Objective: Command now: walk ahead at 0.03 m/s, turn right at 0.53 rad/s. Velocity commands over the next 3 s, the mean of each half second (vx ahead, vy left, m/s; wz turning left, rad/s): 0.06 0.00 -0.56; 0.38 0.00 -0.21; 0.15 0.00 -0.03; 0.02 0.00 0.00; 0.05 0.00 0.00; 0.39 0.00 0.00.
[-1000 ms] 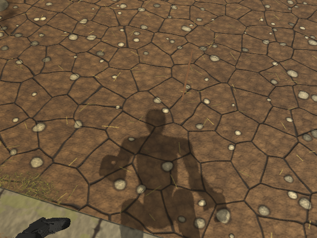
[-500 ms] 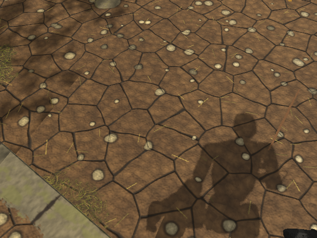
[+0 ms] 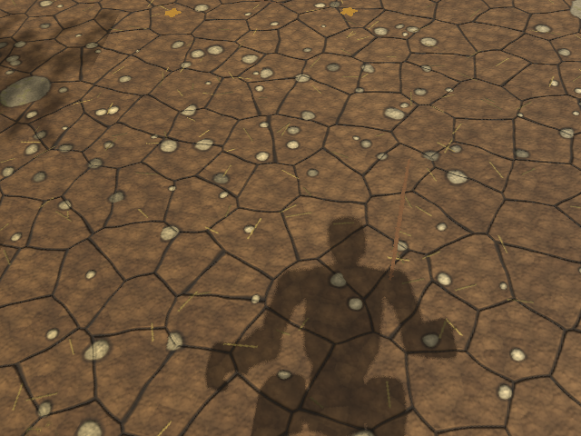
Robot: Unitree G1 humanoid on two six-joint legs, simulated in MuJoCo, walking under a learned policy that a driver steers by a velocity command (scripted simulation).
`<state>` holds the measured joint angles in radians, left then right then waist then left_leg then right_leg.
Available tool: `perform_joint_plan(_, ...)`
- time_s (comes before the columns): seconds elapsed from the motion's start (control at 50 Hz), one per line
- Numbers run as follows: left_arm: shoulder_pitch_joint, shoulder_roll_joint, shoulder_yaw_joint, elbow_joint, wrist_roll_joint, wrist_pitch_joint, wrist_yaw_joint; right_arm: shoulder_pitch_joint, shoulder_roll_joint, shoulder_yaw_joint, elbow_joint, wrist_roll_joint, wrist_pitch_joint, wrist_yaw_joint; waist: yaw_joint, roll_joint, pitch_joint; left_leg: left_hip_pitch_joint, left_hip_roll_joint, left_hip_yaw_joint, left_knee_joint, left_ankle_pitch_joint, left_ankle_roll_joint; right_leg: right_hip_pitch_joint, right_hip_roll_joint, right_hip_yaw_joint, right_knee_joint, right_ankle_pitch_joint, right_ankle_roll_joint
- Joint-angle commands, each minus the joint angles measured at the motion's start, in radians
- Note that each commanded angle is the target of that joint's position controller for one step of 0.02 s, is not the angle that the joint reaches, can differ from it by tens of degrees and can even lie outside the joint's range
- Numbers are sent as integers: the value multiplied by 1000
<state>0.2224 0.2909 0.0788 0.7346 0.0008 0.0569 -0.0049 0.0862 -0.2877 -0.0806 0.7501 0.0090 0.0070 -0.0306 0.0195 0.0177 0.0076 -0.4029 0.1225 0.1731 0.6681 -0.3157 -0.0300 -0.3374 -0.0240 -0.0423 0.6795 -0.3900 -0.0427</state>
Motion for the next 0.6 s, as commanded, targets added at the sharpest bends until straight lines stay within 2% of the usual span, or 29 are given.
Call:
perform_joint_plan(0.02, 110, 261, 57, -75, 44, -37, 0, -103, -94, -24, -114, -21, -7, -7, 50, -304, -48, -347, -120, -175, 448, -354, -11, 169, -350, 565, -374, 650, -307)
perform_joint_plan(0.04, 71, 243, 52, -85, 48, -59, -6, -122, -118, -33, -115, -4, -4, -14, 27, -206, -41, -347, -108, -217, 490, -261, 12, 164, -304, 500, -381, 558, -270)
perform_joint_plan(0.06, 7, 221, 49, -95, 20, -66, 0, -90, -117, -39, -92, -6, 3, -24, -8, -142, -44, -352, -93, -232, 487, -164, 18, 172, -262, 439, -368, 501, -214)
perform_joint_plan(0.08, -34, 181, 35, -107, -2, -66, 8, -68, -120, -42, -73, -17, 11, -31, -22, -140, -55, -338, -83, -243, 488, -110, 10, 172, -245, 400, -352, 525, -184)
perform_joint_plan(0.1, -52, 162, 27, -116, -10, -63, 19, -51, -114, -42, -67, -25, 14, -33, -35, -145, -75, -300, -90, -243, 505, -67, 0, 162, -220, 366, -340, 573, -173)
perform_joint_plan(0.14, -35, 142, 20, -123, -6, -56, 32, -31, -97, -40, -62, -16, 10, -29, -37, -120, -115, -272, -112, -243, 489, -7, -8, 200, -189, 334, -326, 613, -167)
perform_joint_plan(0.2, 5, 153, 26, -124, -15, -49, 46, -60, -68, -26, -75, -12, 1, -24, -12, -124, -125, -286, -124, -256, 349, 23, -24, 284, -179, 350, -309, 614, -165)
perform_joint_plan(0.24, 4, 166, 33, -134, -15, -41, 51, -71, -64, -20, -79, -10, -3, -17, -2, -141, -122, -253, -130, -261, 258, 26, -36, 281, -172, 372, -305, 552, -170)
perform_joint_plan(0.3, -9, 182, 40, -151, -10, -29, 46, -74, -68, -19, -82, -5, -11, -5, 7, -159, -104, -171, -144, -259, 159, -4, -42, 220, -163, 422, -302, 484, -186)
perform_joint_plan(0.34, -22, 185, 42, -163, -9, -23, 38, -66, -75, -20, -83, -1, -18, 4, 9, -166, -103, -118, -157, -259, 109, -31, -39, 195, -156, 460, -291, 503, -196)
perform_joint_plan(0.36, -24, 183, 43, -167, -13, -21, 34, -52, -80, -20, -82, 2, -23, 10, 10, -164, -123, -88, -161, -258, 76, -37, -33, 194, -150, 483, -300, 417, -199)
perform_joint_plan(0.4, -31, 177, 40, -174, -22, -20, 28, -45, -86, -24, -87, 10, -35, 24, 10, -176, -112, -25, -170, -246, -14, -52, -13, 154, -126, 536, -330, 152, -198)
perform_joint_plan(0.42, -36, 172, 38, -176, -25, -21, 27, -32, -89, -27, -88, 14, -43, 31, -1, -182, -98, 21, -174, -240, -80, -46, 1, 124, -111, 560, -340, 30, -192)
perform_joint_plan(0.44, -54, 167, 34, -180, -27, -21, 28, 2, -86, -30, -81, 17, -52, 36, -30, -180, -85, 100, -176, -230, -186, 1, 18, 82, -84, 565, -332, -56, -174)
perform_joint_plan(0.46, -68, 154, 29, -186, -29, -23, 31, 55, -90, -37, -65, 17, -61, 38, -63, -166, -79, 218, -159, -225, -294, 66, 42, 13, -49, 551, -302, -112, -145)
perform_joint_plan(0.48, -61, 103, 14, -193, -22, -28, 34, 146, -131, -48, -45, 2, -67, 36, -85, -83, -123, 403, -20, -334, -323, 38, 98, -119, 0, 477, -160, -206, -91)
perform_joint_plan(0.5, -26, 34, -6, -195, -17, -37, 33, 214, -179, -51, -36, -19, -68, 32, -70, 104, -138, 513, 165, -581, -392, -128, 188, -291, 141, 262, 127, -235, -20)
perform_joint_plan(0.52, -89, 114, 16, -248, -21, -59, 32, 222, -231, -66, -24, -41, -83, 45, -65, 216, -15, 394, 284, -853, -480, -307, 317, -476, 115, 238, 254, -211, -9)
perform_joint_plan(0.54, -88, 169, 31, -225, -23, -70, 32, 162, -165, -50, -42, -24, -95, 41, -52, 151, 53, 356, 252, -791, -496, -375, 313, -492, 60, 265, 322, -116, 4)
perform_joint_plan(0.56, -60, 170, 35, -195, -19, -74, 27, 132, -118, -36, -44, -7, -97, 33, -38, 140, 67, 362, 189, -694, -501, -327, 266, -494, 52, 253, 337, -32, 20)
perform_joint_plan(0.58, -44, 153, 34, -176, -12, -77, 24, 132, -105, -29, -45, -1, -96, 28, -36, 130, 54, 378, 150, -625, -505, -268, 235, -487, 42, 231, 344, 20, 33)
perform_joint_plan(0.6, -57, 137, 30, -174, -9, -87, 15, 148, -105, -27, -35, -1, -100, 23, -46, 115, 63, 377, 141, -576, -511, -169, 231, -492, 27, 227, 359, 95, 40)
